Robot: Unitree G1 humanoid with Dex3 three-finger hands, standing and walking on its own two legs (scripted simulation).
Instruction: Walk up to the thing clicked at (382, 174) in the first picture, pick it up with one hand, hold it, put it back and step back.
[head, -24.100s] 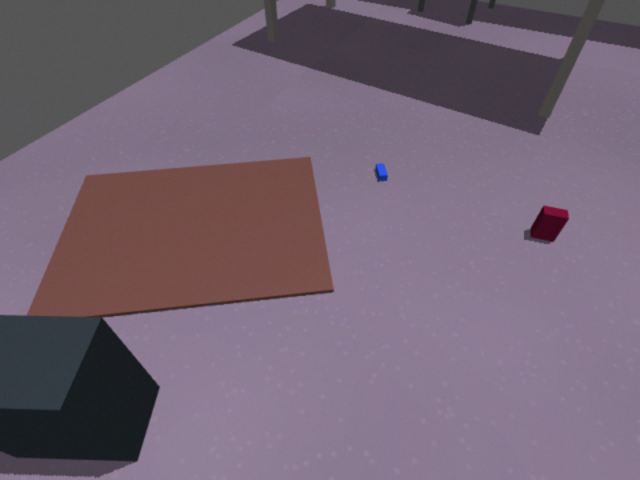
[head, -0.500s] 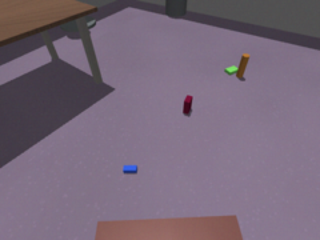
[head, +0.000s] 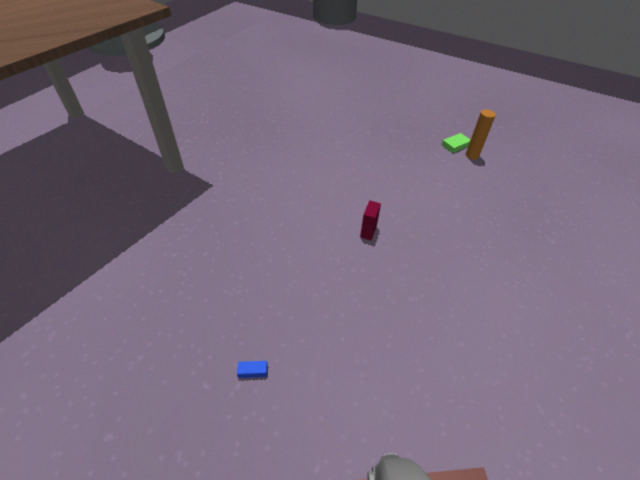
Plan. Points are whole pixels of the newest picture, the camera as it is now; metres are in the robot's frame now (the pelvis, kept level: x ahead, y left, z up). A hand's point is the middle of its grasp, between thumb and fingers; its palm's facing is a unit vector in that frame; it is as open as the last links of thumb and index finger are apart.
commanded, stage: walk up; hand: left
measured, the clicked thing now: (252, 369) +0.59 +0.19 -0.77
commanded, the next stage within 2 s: none
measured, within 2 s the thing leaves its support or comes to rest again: neither
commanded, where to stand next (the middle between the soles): +0.20 -0.05 m, yaw +0 degrees
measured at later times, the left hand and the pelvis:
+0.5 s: hand (170, 468) +0.19 +0.22 -0.16, palm faces +0.00 -0.94 -0.35, open 7.4 cm; pelvis +0.13 -0.04 -0.01, yaw +2 degrees
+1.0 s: hand out of the picture +0.16 +0.23 -0.15, palm faces +0.01 -0.91 -0.40, open 7.4 cm; pelvis +0.12 -0.04 -0.01, yaw +2 degrees
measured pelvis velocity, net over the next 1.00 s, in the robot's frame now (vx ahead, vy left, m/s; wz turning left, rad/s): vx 0.12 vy -0.04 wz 0.03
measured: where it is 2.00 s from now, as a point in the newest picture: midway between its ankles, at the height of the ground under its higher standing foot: outside the picture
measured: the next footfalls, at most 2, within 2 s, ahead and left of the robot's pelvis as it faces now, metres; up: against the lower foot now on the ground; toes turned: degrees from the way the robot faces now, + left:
right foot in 0.12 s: +0.14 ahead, -0.19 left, +0.00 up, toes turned +1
left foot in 0.52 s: +0.24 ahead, +0.08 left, +0.00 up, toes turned +2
